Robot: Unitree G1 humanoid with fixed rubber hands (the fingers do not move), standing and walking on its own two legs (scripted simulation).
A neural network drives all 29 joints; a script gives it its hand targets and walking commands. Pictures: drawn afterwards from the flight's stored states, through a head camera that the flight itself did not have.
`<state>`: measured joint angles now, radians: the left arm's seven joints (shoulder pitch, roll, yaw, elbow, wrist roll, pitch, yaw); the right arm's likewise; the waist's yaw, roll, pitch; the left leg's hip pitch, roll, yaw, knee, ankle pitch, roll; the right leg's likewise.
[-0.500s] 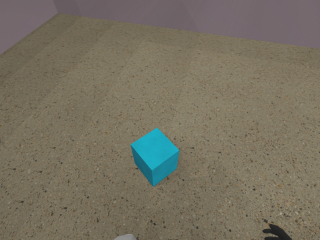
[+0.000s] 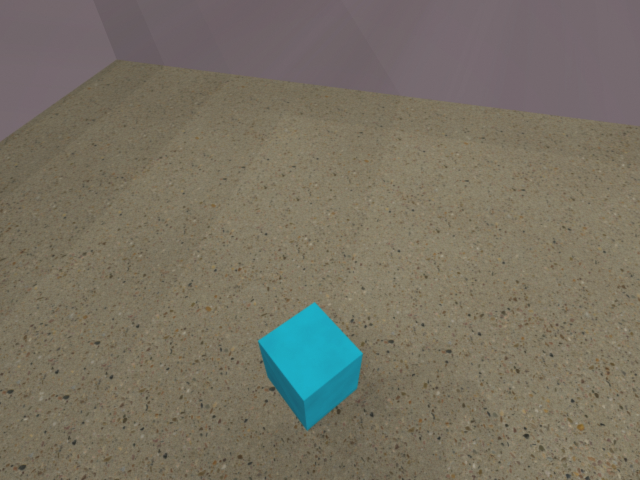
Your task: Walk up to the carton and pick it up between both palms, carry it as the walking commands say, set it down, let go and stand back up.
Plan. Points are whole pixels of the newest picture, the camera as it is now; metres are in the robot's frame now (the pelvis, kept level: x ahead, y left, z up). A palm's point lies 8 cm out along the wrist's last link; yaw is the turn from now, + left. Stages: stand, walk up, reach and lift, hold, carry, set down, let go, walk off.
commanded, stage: walk up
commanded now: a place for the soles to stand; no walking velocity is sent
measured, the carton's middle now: (310, 366) +0.55 +0.04 -0.63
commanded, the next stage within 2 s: none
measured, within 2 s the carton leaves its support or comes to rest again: neither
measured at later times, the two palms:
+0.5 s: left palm out of the picture +0.12 +0.36 -0.10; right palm out of the picture +0.14 -0.27 -0.08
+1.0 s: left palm (64, 473) +0.16 +0.33 -0.09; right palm out of the picture +0.13 -0.31 -0.09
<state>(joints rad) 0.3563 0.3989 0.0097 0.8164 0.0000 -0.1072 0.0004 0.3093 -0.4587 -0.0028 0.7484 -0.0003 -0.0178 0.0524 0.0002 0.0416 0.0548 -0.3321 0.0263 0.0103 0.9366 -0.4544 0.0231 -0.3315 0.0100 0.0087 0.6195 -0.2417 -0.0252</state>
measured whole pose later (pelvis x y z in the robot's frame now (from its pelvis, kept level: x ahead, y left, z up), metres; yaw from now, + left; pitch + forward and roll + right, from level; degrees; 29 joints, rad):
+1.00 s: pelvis +0.06 +0.02 +0.00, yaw +1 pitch +0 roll -1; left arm 0.21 0.41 0.03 0.81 0.03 0.02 -0.05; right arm 0.31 -0.47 0.00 0.82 0.00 -0.07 -0.04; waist 0.00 0.01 0.02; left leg -0.33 0.02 0.00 0.66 -0.33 0.03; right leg -0.44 0.00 0.02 0.97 -0.49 -0.01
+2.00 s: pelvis +0.18 -0.29 -0.03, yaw +18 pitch -4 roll +3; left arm 0.25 0.42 0.08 0.71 0.04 0.03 -0.04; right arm 0.38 -0.52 0.00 0.80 0.00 -0.03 -0.08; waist 0.00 -0.06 0.09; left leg -0.51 0.00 -0.10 1.12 -0.42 0.04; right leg -0.38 -0.05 0.02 0.91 -0.48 0.00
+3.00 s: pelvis +0.19 -0.25 -0.02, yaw +32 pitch -1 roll +0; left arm 0.22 0.43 0.08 0.76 0.03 -0.01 0.01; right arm 0.29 -0.49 -0.01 0.74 0.00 -0.02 0.00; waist 0.00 0.01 0.11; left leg -0.44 -0.05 -0.11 0.75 -0.29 0.01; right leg -0.40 -0.07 -0.06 0.96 -0.59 -0.01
